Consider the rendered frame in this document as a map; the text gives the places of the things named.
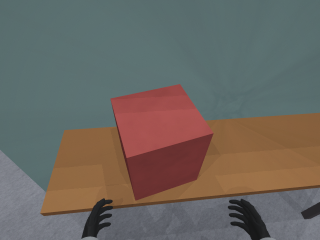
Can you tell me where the table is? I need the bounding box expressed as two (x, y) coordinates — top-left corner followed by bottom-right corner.
(40, 113), (320, 220)

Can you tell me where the robot right hand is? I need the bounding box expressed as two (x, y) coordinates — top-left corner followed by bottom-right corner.
(228, 199), (271, 240)

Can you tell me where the carton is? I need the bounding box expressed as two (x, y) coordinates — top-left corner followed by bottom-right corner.
(110, 84), (214, 201)

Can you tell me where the robot left hand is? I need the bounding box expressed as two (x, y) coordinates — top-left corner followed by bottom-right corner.
(81, 198), (113, 239)

